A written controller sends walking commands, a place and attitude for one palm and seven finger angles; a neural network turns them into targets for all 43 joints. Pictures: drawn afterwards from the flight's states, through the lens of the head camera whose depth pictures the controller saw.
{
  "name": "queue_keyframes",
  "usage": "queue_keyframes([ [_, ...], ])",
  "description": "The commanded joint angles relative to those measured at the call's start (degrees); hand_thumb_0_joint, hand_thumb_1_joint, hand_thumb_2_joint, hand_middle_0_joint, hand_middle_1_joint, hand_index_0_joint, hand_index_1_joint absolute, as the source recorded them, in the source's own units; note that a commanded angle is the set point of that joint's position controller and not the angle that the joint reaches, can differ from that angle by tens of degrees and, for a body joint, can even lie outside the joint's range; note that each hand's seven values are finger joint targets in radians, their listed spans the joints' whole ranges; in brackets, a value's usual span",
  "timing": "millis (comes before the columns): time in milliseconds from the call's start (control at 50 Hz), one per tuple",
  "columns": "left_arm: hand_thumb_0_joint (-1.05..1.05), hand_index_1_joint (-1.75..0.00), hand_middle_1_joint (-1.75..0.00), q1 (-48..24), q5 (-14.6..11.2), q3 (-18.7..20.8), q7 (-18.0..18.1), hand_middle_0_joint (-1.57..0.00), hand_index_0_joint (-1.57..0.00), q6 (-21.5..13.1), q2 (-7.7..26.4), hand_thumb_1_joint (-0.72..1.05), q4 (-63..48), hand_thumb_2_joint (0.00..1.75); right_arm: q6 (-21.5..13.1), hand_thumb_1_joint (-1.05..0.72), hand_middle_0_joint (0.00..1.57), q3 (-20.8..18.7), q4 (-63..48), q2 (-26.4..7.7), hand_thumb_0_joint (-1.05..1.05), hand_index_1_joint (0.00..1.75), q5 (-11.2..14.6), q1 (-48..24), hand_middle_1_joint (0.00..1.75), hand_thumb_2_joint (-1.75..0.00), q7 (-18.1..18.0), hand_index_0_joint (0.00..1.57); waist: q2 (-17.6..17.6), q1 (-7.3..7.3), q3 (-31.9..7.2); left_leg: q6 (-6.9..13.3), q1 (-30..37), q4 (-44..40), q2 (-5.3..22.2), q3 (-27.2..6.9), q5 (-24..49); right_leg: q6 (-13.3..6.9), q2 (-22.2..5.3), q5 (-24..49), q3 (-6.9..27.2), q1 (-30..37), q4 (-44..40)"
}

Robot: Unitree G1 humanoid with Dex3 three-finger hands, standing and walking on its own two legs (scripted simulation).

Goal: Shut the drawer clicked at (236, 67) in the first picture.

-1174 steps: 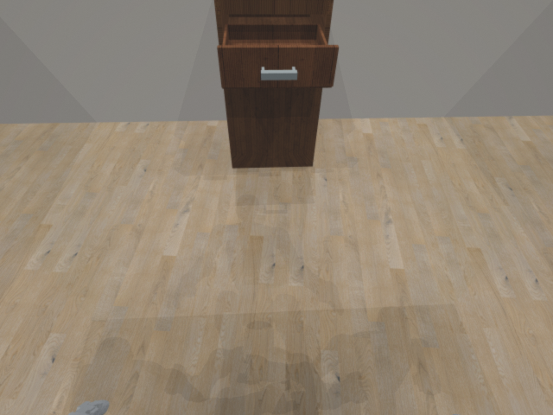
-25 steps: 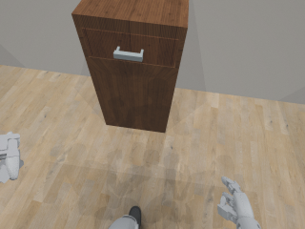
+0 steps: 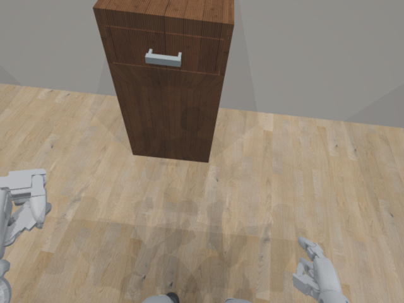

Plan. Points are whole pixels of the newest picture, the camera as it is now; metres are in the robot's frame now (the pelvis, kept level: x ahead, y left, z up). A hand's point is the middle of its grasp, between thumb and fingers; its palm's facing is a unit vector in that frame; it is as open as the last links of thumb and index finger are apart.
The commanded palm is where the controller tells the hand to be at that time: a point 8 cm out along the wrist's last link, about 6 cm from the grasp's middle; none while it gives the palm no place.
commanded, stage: stop stepping back and stand still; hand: left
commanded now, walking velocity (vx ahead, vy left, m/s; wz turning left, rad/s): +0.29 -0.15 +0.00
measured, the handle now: (164, 56) +0.87 +0.19 -0.06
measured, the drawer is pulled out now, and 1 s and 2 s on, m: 0.00 0.00 0.00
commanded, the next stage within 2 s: let the arm hang, fingers relaxed in 0.72 s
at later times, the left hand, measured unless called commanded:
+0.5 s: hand out of the picture +0.09 +0.25 +0.15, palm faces +0.45 -0.83 -0.34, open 3.2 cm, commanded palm +0.02 +0.29 +0.18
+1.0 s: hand out of the picture +0.05 +0.25 -0.12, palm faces +0.20 -0.92 -0.32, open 3.1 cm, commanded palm none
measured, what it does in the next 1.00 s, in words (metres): steps on the spot: right foot, then left foot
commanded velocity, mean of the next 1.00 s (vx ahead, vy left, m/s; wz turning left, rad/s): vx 0.14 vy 0.00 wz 0.00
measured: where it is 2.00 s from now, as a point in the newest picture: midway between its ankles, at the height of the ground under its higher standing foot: outside the picture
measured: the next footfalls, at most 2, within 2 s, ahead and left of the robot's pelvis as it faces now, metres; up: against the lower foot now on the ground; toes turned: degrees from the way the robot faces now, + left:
right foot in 0.20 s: -0.01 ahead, -0.08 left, +0.00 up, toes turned +9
left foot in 0.46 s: -0.03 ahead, +0.14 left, +0.00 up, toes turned +9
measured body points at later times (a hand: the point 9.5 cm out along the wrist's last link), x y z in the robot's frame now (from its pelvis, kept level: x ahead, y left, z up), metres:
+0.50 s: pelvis -0.08 +0.00 -0.01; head -0.10 +0.02 +0.44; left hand +0.06 +0.29 +0.16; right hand +0.07 -0.26 -0.08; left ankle -0.08 +0.13 -0.74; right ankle -0.09 -0.12 -0.73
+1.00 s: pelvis -0.09 +0.02 -0.03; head -0.06 +0.01 +0.42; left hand +0.04 +0.30 -0.09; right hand +0.06 -0.21 -0.15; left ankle -0.06 +0.14 -0.74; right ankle -0.05 -0.09 -0.73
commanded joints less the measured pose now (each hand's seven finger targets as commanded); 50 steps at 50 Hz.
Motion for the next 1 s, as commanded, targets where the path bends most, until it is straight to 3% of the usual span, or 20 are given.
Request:
queue_keyframes([
  [0, 0.00, -1.60, -1.60, 11.4, -1.2, 11.4, 2.1, -1.40, -1.40, -3.7, 11.5, 0.90, -26.3, 0.90, -5.2, -0.90, 0.20, -4.3, -9.3, -8.0, 0.00, 0.30, 0.8, 2.2, 0.30, -0.90, 0.7, 0.20, 13.6, 0.58, -25.5, 4.4, 20.3, -5.1, 15.1, -11.7, 26.1, 0.4, -1.5, 2.9, -1.7, 0.4, 4.0],
  [80, 0.00, -1.60, -1.60, 16.0, -2.0, 13.1, 3.3, -1.40, -1.40, -1.6, 9.5, 0.90, -18.4, 0.90, -4.2, -0.90, 0.20, -2.5, -10.1, -6.0, 0.00, 0.30, 0.5, -1.0, 0.30, -0.90, -0.2, 0.20, 16.8, -0.88, -12.3, 1.0, -5.0, -20.3, 11.4, -10.3, -26.2, -0.8, -0.5, 0.2, -8.4, 14.3, -5.9],
  [140, 0.00, -1.60, -1.60, 14.3, -0.9, 11.2, 3.5, -1.40, -1.40, -0.3, 7.5, 0.90, -9.6, 0.90, -2.5, -0.90, 0.20, -2.9, -9.1, -6.5, 0.00, 0.30, 0.1, -2.0, 0.30, -0.90, -1.5, 0.20, 13.0, -0.78, -6.5, -3.5, -15.0, -14.0, 5.3, -4.5, -31.6, -3.0, -0.4, -1.9, -10.4, 22.7, -20.5],
  [160, 0.00, -1.60, -1.60, 12.5, -0.8, 10.8, 3.3, -1.40, -1.40, 0.1, 8.2, 0.90, -7.9, 0.90, -1.7, -0.90, 0.20, -2.9, -8.6, -5.7, 0.00, 0.30, 0.5, -2.0, 0.30, -0.90, -1.6, 0.20, 1.6, -0.95, -4.6, -4.8, -9.9, 2.0, 0.9, -0.7, -24.8, -5.6, -7.5, -6.2, -2.4, 12.4, -32.2],
  [180, 0.00, -1.60, -1.60, 10.1, -1.0, 10.1, 3.1, -1.40, -1.40, 0.3, 8.7, 0.90, -8.2, 0.90, -1.1, -0.90, 0.20, -3.4, -7.7, -6.2, 0.00, 0.30, 0.6, -1.4, 0.30, -0.90, -1.9, 0.20, -12.4, -1.10, -3.3, -4.9, -4.8, 25.7, -1.9, -2.4, -17.9, -10.7, -20.9, -17.7, 17.8, -4.5, -43.0],
  [200, 0.00, -1.60, -1.60, 5.8, -1.4, 10.1, 3.3, -1.40, -1.40, 0.1, 8.7, 0.90, -9.2, 0.90, -1.1, -0.90, 0.20, -3.3, -6.5, -7.4, 0.00, 0.30, -0.2, -2.0, 0.30, -0.90, -1.8, 0.20, -12.6, -0.37, -0.1, -4.2, -10.0, 35.0, -0.4, -5.2, -15.0, -13.6, -27.1, -14.7, 23.3, -7.7, -45.0],
  [280, 0.00, -1.60, -1.60, -2.3, 0.5, 4.3, 2.3, -1.40, -1.40, -0.6, 4.7, 0.90, -3.6, 0.90, -3.2, -0.90, 0.20, -2.6, -4.6, -6.4, 0.00, 0.30, 0.4, -0.7, 0.30, -0.90, -2.4, 0.20, -8.9, -2.54, -4.9, -3.2, -5.6, 29.5, 3.2, -1.7, -10.2, -7.4, -18.7, -10.2, 5.2, -3.6, -36.8],
  [380, 0.00, -1.60, -1.60, -5.5, 2.3, 3.2, 3.8, -1.40, -1.40, -2.4, 5.6, 0.90, -11.3, 0.90, -6.3, -0.90, 0.20, -2.5, -4.3, -6.2, 0.00, 0.30, -0.2, -0.6, 0.30, -0.90, -4.3, 0.20, -2.0, -1.06, -3.2, -0.8, 7.6, 2.8, 1.6, 4.3, -13.0, -7.3, -15.6, -6.7, 1.6, -0.3, -30.2],
  [460, 0.00, -1.60, -1.60, -4.1, 2.6, 8.6, 4.3, -1.40, -1.40, -5.4, 9.6, 0.90, -22.8, 0.90, -7.6, -0.90, 0.20, -2.4, -6.7, -6.9, 0.00, 0.30, -0.2, 1.9, 0.30, -0.90, -3.2, 0.20, 23.1, -1.13, -5.8, 7.1, 16.4, -10.6, 18.4, -23.0, -0.8, -0.7, -3.1, -1.7, -7.7, -10.4, 3.3],
  [500, 0.00, -1.60, -1.60, -1.2, 2.2, 11.9, 4.1, -1.40, -1.40, -5.4, 11.8, 0.90, -21.5, 0.90, -8.6, -0.90, 0.20, -2.5, -5.1, -5.4, 0.00, 0.30, -0.4, 2.5, 0.30, -0.90, -2.3, 0.20, 21.6, -1.34, -4.9, 8.1, 11.0, -11.9, 19.1, -23.6, -0.2, -1.0, -5.4, -2.2, -3.8, -9.1, 8.7],
  [600, 0.00, -1.60, -1.60, 12.4, 0.3, 9.3, 3.3, -1.40, -1.40, -3.1, 4.7, 0.90, -6.6, 0.90, -6.4, -0.90, 0.20, -2.8, -5.9, -5.9, 0.00, 0.30, 1.2, 2.0, 0.30, -0.90, -0.6, 0.20, 8.1, 0.35, -7.8, 0.7, -6.3, 2.9, 8.9, -1.4, -13.4, -1.1, -3.8, 9.3, -7.5, 18.0, -18.8],
  [640, 0.00, -1.60, -1.60, 9.2, 0.3, 9.6, 3.0, -1.40, -1.40, -2.0, 7.0, 0.90, -5.8, 0.90, -4.4, -0.90, 0.20, -3.6, -7.5, -6.0, 0.00, 0.30, 1.4, 0.2, 0.30, -0.90, -0.7, 0.20, -14.6, -0.31, -4.4, -2.6, -16.0, 27.0, 0.4, 1.4, -22.7, -8.3, -20.5, -6.6, 24.0, 13.0, -36.3],
  [660, 0.00, -1.60, -1.60, 5.3, 0.2, 10.1, 3.0, -1.40, -1.40, -2.5, 7.8, 0.90, -5.5, 0.90, -4.1, -0.90, 0.20, -3.5, -6.8, -6.6, 0.00, 0.30, 0.6, 0.3, 0.30, -0.90, -0.9, 0.20, -12.5, -0.53, -3.1, -2.7, -15.6, 34.4, 1.5, -2.0, -20.9, -9.8, -24.5, -5.8, 25.8, 9.8, -38.7],
  [780, 0.00, -1.60, -1.60, 0.6, 1.5, 7.0, 2.9, -1.40, -1.40, -3.6, 6.2, 0.90, -8.9, 0.90, -4.2, -0.90, 0.20, -1.8, -5.3, -4.9, 0.00, 0.30, 0.5, -1.5, 0.30, -0.90, -2.1, 0.20, -10.2, -1.21, -5.2, -1.8, 4.6, 13.0, 3.5, 1.0, -12.2, -7.7, -16.5, 1.5, 3.8, -0.1, -32.0],
  [800, 0.00, -1.60, -1.60, -8.1, 6.4, -12.8, -4.3, -1.40, -1.40, 7.3, -4.3, 0.90, 36.5, 0.90, -5.5, -0.90, 0.20, -3.9, 10.5, -9.0, 0.00, 0.30, -0.5, 4.2, 0.30, -0.90, 4.3, 0.20, -1.1, -6.34, -4.2, -2.0, 6.3, 8.4, 6.0, -1.5, -9.6, -6.0, -16.9, 13.9, -5.9, -5.8, -16.7],
  [840, 0.00, -1.51, -1.51, -3.0, 4.5, -12.4, -6.1, -1.32, -1.32, 12.7, -9.3, 0.90, 36.9, 0.90, 0.4, -0.90, 0.20, -2.8, 5.5, -7.9, 0.00, 0.30, -0.5, 6.3, 0.30, -0.90, 4.6, 0.20, 17.9, -3.45, -2.2, 3.0, 0.6, -2.4, 13.0, -17.9, -3.8, 0.4, -6.0, -0.9, -7.0, -9.7, -1.1],
  [880, 0.00, -1.43, -1.43, -8.0, 4.5, -13.1, -6.3, -1.24, -1.24, 12.5, -8.3, 0.90, 39.2, 0.90, 0.7, -0.90, 0.20, -3.2, 3.1, -10.4, 0.00, 0.30, -2.4, 4.5, 0.30, -0.90, 3.3, 0.20, 10.6, -2.84, -2.9, 10.3, -4.8, -7.1, 19.7, -28.2, -0.5, 0.0, -5.7, -5.0, -1.3, -8.7, 10.2],
  [900, 0.00, -1.38, -1.38, -10.0, 4.5, -13.7, -6.4, -1.20, -1.20, 11.8, -8.0, 0.90, 41.6, 0.90, 0.4, -0.90, 0.20, -3.2, 2.3, -10.6, 0.00, 0.30, -3.0, 4.1, 0.30, -0.90, 2.9, 0.20, 2.8, -1.49, -6.3, 9.9, -3.2, -3.7, 18.1, -26.4, 11.0, -0.2, -5.6, -2.9, -0.6, -5.3, 7.5],
  [940, 0.00, -1.30, -1.30, -10.9, 4.3, -14.3, -6.3, -1.12, -1.12, 11.8, -7.9, 0.90, 50.5, 0.90, 0.6, -0.90, 0.20, -2.4, 4.4, -10.3, 0.00, 0.30, -2.7, 3.1, 0.30, -0.90, 2.2, 0.20, 5.0, -0.23, -12.4, 7.4, 2.1, 0.6, 13.9, -18.0, 26.4, 0.1, -4.2, 3.0, -2.5, 2.1, -0.6],
  [980, 0.00, -1.21, -1.21, -7.1, 4.3, -14.1, -6.0, -1.04, -1.04, 11.4, -4.4, 0.90, 59.5, 0.90, 1.4, -0.90, 0.20, -2.4, 6.2, -9.3, 0.00, 0.30, -1.2, 1.5, 0.30, -0.90, 1.9, 0.20, 2.4, 2.46, -15.8, 2.3, 1.4, 6.8, 6.9, -9.1, 15.5, -0.3, -5.6, 22.5, 0.3, 13.9, -15.6],
])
